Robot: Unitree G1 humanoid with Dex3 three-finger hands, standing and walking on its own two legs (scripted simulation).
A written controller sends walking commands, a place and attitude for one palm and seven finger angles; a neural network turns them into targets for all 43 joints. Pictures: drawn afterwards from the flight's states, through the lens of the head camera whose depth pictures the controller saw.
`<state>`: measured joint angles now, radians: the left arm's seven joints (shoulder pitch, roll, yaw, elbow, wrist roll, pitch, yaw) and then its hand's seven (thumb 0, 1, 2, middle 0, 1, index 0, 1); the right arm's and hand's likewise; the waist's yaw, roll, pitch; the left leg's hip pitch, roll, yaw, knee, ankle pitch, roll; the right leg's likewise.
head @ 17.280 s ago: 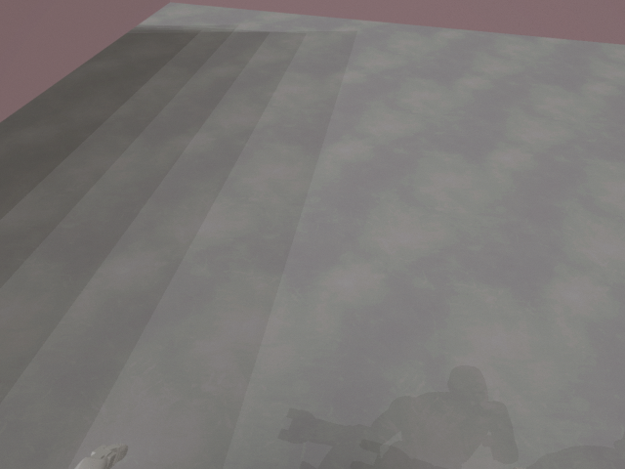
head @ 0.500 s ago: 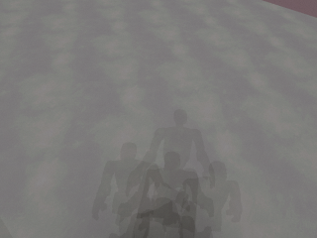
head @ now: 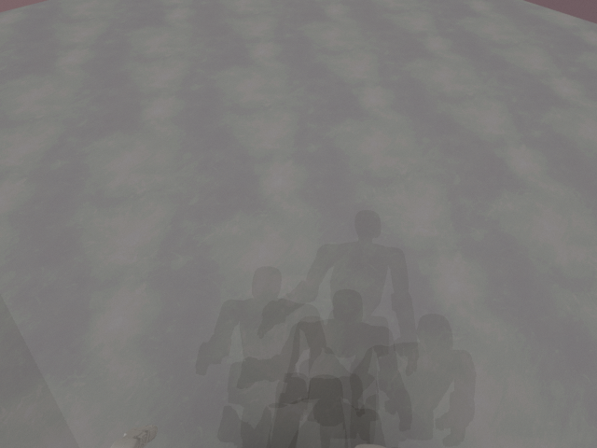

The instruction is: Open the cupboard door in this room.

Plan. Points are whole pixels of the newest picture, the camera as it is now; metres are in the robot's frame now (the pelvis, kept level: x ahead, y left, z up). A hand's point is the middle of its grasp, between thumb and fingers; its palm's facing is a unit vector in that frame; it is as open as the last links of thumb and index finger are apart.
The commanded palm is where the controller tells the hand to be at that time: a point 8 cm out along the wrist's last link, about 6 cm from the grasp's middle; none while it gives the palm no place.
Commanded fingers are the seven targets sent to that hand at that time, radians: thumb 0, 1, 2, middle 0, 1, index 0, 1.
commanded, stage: turn or walk to find it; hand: left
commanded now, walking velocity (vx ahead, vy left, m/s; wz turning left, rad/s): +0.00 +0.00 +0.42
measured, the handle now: out of the picture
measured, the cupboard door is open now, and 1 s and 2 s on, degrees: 0 0 0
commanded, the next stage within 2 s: none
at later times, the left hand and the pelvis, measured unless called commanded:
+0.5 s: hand out of the picture -0.03 +0.15 -0.16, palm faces +0.28 -0.92 -0.27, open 7.3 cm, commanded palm none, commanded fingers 0.00 0.90 0.90 -0.20 -0.30 -0.20 -0.30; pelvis -0.02 -0.05 +0.00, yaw +14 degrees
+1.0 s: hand out of the picture -0.07 +0.21 -0.17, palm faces +0.45 -0.86 -0.25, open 7.4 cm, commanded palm none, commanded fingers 0.00 0.90 0.90 -0.20 -0.30 -0.20 -0.30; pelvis -0.06 -0.02 +0.00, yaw +25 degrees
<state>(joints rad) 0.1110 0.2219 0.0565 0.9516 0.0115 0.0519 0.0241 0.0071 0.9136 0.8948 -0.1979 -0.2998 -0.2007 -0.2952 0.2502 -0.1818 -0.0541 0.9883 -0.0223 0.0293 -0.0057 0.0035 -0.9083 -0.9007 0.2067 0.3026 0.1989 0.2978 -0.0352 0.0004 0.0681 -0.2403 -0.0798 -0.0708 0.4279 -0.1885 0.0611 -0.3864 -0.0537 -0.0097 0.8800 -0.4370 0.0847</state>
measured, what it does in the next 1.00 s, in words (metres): steps on the spot, turning left: right foot, then left foot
